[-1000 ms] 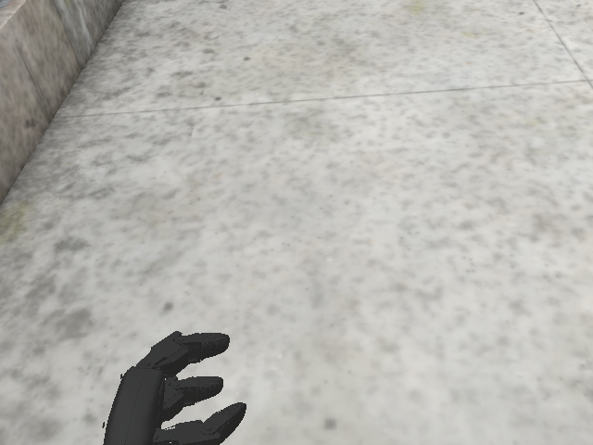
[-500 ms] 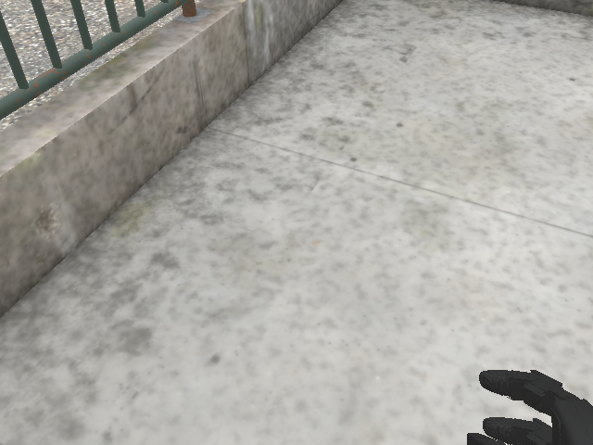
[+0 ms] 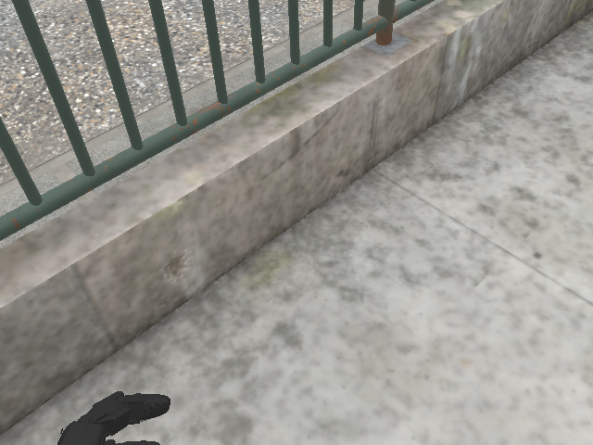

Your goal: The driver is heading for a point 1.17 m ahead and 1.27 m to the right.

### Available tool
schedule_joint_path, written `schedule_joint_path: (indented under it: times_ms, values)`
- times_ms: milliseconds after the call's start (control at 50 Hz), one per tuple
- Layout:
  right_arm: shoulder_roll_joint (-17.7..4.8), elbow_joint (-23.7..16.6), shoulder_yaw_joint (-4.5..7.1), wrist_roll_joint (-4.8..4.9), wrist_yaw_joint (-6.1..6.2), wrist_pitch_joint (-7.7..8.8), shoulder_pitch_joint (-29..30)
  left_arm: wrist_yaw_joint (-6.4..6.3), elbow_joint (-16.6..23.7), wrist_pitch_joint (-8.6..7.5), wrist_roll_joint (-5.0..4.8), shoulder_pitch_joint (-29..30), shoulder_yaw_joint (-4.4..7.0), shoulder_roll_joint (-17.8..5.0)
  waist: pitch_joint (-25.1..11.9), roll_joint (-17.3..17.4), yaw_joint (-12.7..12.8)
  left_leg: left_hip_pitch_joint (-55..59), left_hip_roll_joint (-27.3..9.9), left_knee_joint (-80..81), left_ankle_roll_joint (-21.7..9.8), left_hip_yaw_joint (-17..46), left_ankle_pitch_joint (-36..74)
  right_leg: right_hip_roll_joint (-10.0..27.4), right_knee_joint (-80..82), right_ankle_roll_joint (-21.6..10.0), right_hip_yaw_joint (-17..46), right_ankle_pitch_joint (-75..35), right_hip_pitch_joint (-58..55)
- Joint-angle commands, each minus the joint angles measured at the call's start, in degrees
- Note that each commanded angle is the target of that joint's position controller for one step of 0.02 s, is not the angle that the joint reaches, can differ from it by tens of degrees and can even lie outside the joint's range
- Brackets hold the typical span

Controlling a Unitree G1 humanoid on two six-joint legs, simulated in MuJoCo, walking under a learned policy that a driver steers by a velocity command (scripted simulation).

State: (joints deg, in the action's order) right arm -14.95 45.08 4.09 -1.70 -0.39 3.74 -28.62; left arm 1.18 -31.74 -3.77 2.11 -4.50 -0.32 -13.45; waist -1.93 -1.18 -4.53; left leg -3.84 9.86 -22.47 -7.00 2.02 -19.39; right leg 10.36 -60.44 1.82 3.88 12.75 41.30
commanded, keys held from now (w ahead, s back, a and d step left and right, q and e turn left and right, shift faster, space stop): w+shift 0.34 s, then w+e+shift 0.52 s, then e+shift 0.14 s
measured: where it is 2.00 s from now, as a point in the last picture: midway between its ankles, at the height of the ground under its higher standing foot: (392, 258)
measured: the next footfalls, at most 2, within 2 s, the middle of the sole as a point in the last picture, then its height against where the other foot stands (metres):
right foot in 0.18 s outside the picture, level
left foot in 0.62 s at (285, 350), level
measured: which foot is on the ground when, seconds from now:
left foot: down 0.00-0.20, up 0.22-0.60, down 0.62-1.00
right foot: up 0.00-0.16, down 0.18-0.62, up 0.64-1.00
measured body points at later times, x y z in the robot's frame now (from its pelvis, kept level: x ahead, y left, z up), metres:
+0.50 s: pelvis +0.46 -0.10 +0.01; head +0.48 -0.09 +0.46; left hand +0.38 +0.15 -0.12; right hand +0.73 -0.28 -0.04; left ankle +0.63 +0.04 -0.67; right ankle +0.38 -0.19 -0.73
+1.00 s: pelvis +0.83 -0.13 -0.01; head +0.85 -0.15 +0.44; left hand +1.11 +0.05 -0.08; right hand +0.78 -0.42 -0.13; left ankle +0.74 +0.03 -0.73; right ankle +0.93 -0.28 -0.68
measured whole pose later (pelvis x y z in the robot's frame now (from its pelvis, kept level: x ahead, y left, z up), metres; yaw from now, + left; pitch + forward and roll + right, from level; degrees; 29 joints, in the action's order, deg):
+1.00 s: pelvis +0.83 -0.13 -0.01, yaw -21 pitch +0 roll +3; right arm -17.1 43.6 4.8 1.6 4.0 1.9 -18.2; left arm 4.0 -33.0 1.7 -2.2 -7.1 4.4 -17.8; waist 3.3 -1.5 -1.7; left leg 0.9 -3.4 -27.0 3.0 -17.0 -26.5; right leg 5.1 -55.0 -1.6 -2.5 12.1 41.1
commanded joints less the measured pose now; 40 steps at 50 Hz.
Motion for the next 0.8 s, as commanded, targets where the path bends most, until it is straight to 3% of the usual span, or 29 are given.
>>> schedule_joint_path:
  times_ms: [20,80,120,160,180,200,220,240,280,320,380,420,440,460,480,540,560,580,600,620,640,660,680,700,720,740,760,780,800]
  values:
    - [-9.71,-5.56,1.66,1.15,0.07,3.01,8.49,1.8,4.04,0.02,-0.63,3.96,0.53,-5.18,10.01,0.02,3.51,-18.99,-14.12,19.37,-7.9,12.43,1.13,0.55,16.46,-0.47,-2.82,-14.58,-9.34]
    - [-11.67,-3.54,1.85,2.03,-0.75,3.11,5.51,1.99,2.81,0.1,-1.85,5.82,1.14,-5.62,8.87,0.67,1.19,-10.86,-15.63,18.96,-5.7,9.07,14.03,-2.31,23.35,-2.86,-6.08,-22.63,-14.77]
    - [-13.12,-2.47,1.99,1.1,-0.68,2.9,4.44,1.25,2.93,0.06,-1.3,6.03,1.97,-6.93,7.39,2.33,1.46,-0.59,-17.12,12.9,-4.2,7.68,34.44,-5.39,26.09,-4.7,-8.03,-17.25,-15.05]
    - [-15.41,-1.5,2.52,-0.59,-0.25,2.18,4.6,-0.21,-0.17,0.0,-0.87,-6.93,4.22,-10.26,-1.83,5.59,8.32,5.51,-16.97,-6.72,-1.99,6.17,56.65,-11.04,25.63,-5.95,-10.54,-5.85,-26.93]
    - [-14.71,-1.95,2.58,-1.76,0.17,1.57,7.06,-1.35,-3.63,0.38,-0.61,-20.64,5.76,-12.94,-7.96,5.94,15.72,-2.51,-14.99,-24.82,-0.71,4.99,54.09,-10.4,22.9,-6.11,-9.8,0.23,-42.09]
    - [-7.71,-3.95,1.06,-1.87,0.55,1.98,9.36,-2.54,-5.22,0.48,0.68,-32.49,7.08,-18.26,-14.66,-3.24,19.89,-15.59,-10.82,-52.38,0.31,2.83,29.57,1.48,21.35,-5.23,5.16,15.92,-54.52]
    - [0.8,-7.84,-0.96,3.09,-0.16,2.79,-0.27,-1.34,-5.87,0.0,2.23,-27.33,7.48,-22.48,-21.68,-29.89,9.22,-32.45,0.5,-67.99,1.36,7.48,-6.5,12.63,44.79,-9.6,44.73,28.56,-61.77]
    - [-3.43,-6.97,-0.86,1.79,0.45,2.75,3.59,-0.24,-3.34,0.12,1.69,-18.43,7.36,-16.98,-15.95,-17.05,7.94,-38.22,-4.18,-69.76,-0.03,7.56,-0.79,12.34,49.19,-11.92,47.54,32.36,-56.88]
    - [-5.09,-7.89,-1.24,0.42,-0.57,2.48,12.5,0.18,-4.69,-0.82,1.26,-12.98,5.82,-9.93,-7.78,-0.74,6.63,-35.18,-10.1,-63.18,0.44,4.6,5.9,7.99,45.23,-12.98,29.17,21.51,-41.2]
    - [-3.31,-10.09,-1.97,-1.29,-2.41,1.08,15.63,-0.18,-7.81,-1.79,1.01,-14.07,4.88,-8.13,-3.03,-0.44,4.61,-32.53,-12.26,-57.57,0.99,5.21,5.32,4.86,46.24,-12.48,19.72,18.04,-30.39]
    - [-2.02,-12.47,-2.98,-1.84,-2.87,-0.67,20.06,0.17,-12.13,-2.23,-1.41,-19.14,4.25,-6.59,4.39,-1.57,2.89,-39.76,-15.52,-50.71,2.15,3.12,6.36,2.37,52.25,-13.77,14.4,12.92,-26.63]
    - [-2.79,-14.81,-3.75,-1.19,-2.67,-0.21,25.67,0.09,-13.15,-2.1,-1.65,-20.2,4.11,-6.69,7.84,-0.93,3.08,-40.43,-17.32,-38.81,3.42,1.41,12.31,0.12,56.88,-14.71,10.39,7.44,-25.08]
    - [-7.75,-13.08,-2.34,1.34,-1.02,-0.79,24.31,1.86,-9.79,-0.16,-2.44,-13.34,3.95,-6.22,7.47,-2.46,2.35,-28.09,-14.6,-24.4,5.61,-2.02,7.66,-8.05,55.99,-15.21,-0.13,4.79,-17.61]
    - [-1.02,-14.41,-4.57,-0.01,-2.76,-0.07,29.37,0.94,-12.15,-1.36,-1.9,-18.52,3.95,-6.71,9.53,-0.44,4.82,-23.7,-13.09,-22.58,5.71,-4.08,18.27,-5.53,57.35,-13.99,2.05,-8.7,-15.68]
    - [-0.26,-14.99,-4.72,-0.04,-3.28,0.44,30.51,0.65,-12.79,-1.92,-2.18,-20.14,4.39,-8.46,8.87,0.21,4.71,-22.87,-12.61,-19.91,5.69,-3.91,22.25,-3.55,57.47,-13.48,2.83,-15.66,-19.01]
    - [-3.73,-14.66,-4.4,0.06,-2.76,0.52,31.19,-0.49,-12.65,-2.41,-2.84,-20.32,5.99,-13.68,6.45,-0.5,4.74,-24.03,-13.51,-11.32,4.82,-1.33,25.07,-1.22,55.9,-13.51,5.23,-17.47,-32.55]
    - [-3.81,-13.76,-4.2,-0.73,-1.76,1.59,30.84,-0.83,-14.3,-1.67,-2.86,-23.19,5.8,-12.43,7.55,1.41,6.29,-23.87,-9.71,-7.55,4.56,-2.77,24.31,-4.22,47.51,-11.06,3.54,-39.52,-37.66]
    - [-11.55,-9.9,-0.32,2.04,2.05,0.48,17.46,2.22,-11.71,-0.18,-3.2,-19.55,6.69,-15.61,-4.05,-1.27,0.73,-5.61,-7.24,-3.08,7.25,-1.14,15.45,-10.15,33.89,-10.59,-1.91,-35.49,-36.04]
    - [-7.44,-7.36,-2.03,-1.85,0.8,1.33,14.01,0.1,-12.36,-1.64,-4.08,-24.48,5.85,-10.79,-4.58,4.01,2.92,0.81,-6.42,-7.82,3.39,-6.76,27.79,-4.93,25.12,-7.21,3.47,-49.16,-32.24]
    - [-9.7,-10.02,-0.82,-3.09,1.96,3.25,6.94,-0.14,-12.75,-0.99,-4.64,-22.96,5.08,-9.99,-10.41,-0.31,-4.28,12.3,-20.92,-7.66,2.01,7.05,31.71,-12.6,7.81,-6.03,-0.18,-24.92,-21.55]
    - [-13.14,-8.34,0.51,-2.54,1.38,1.94,2.57,-0.46,-9.86,-1.14,-1.52,-30.47,3.67,-2.53,-23.83,16.33,1.26,27.17,-33.39,-10.41,0.78,24.36,-9.78,-10.66,-8.3,-9.11,1.02,18.47,-10.26]
    - [-13.98,-10.03,1.48,-0.95,1.38,0.52,6.96,-0.17,-8.64,-0.92,-2.68,-28.82,3.4,-5.04,-24.06,23.73,-0.04,23.74,-35.47,5.51,-2.99,43.64,-41.81,-12.06,-17.48,-9.77,-0.62,13.16,-0.78]
    - [-9.86,-10.95,0.9,-0.7,1.34,0.04,11.17,-0.26,-7.69,-0.18,-1.69,-19.98,4.3,-7.67,-11.02,14.82,-1.21,15.0,-32.48,8.57,-1.83,37.7,-39.79,-9.59,-21.15,-9.32,-1.89,7.05,5.41]
    - [-11.23,-8.37,1.58,0.19,3.95,-0.89,7.95,1.68,-6.15,1.85,0.35,-15.07,5.52,-8.59,-7.09,-0.52,0.23,11.83,-36.12,2.67,0.76,34.66,-2.33,-9.25,-26.06,-6.32,1.44,3.96,4.83]
    - [-11.16,-5.12,1.64,0.83,5.48,-0.94,1.97,2.81,-5.8,3.65,2.12,-14.34,5.43,-6.85,-3.62,-4.57,2.21,9.83,-34.06,-5.89,3.89,21.43,51.25,-9.31,-29.59,-4.25,1.48,4.67,4.18]
    - [-9.96,-3.97,1.56,1.29,5.82,-0.37,0.58,4.1,-5.08,5.31,1.43,-18.13,4.94,-3.74,-6.31,2.0,5.16,8.5,-33.02,-10.21,5.09,13.29,69.73,-9.74,-32.22,-3.02,1.32,4.94,3.78]
    - [-1.88,-11.06,-0.79,1.77,3.86,2.41,17.67,1.68,-4.21,4.38,-6.62,-17.48,6.07,-6.48,-2.14,10.45,7.12,0.76,-26.73,-4.13,1.32,4.55,54.63,-7.79,-26.44,0.6,3.5,7.42,4.23]
    - [-8.1,-4.52,1.38,1.91,5.25,0.14,6.78,4.58,-4.74,7.03,0.81,-16.21,4.71,-3.92,-4.21,8.09,7.5,0.59,-30.74,-7.42,3.27,3.64,55.14,-7.6,-29.86,-1.42,-0.17,4.56,2.64]
    - [1.55,-10.91,-1.55,1.97,4.67,1.71,21.84,1.77,-4.06,6.56,-7.43,-16.05,6.12,-5.79,-0.24,10.67,9.31,-6.54,-25.95,0.02,1.96,-2.0,36.09,-6.4,-22.78,1.38,2.42,5.72,1.86]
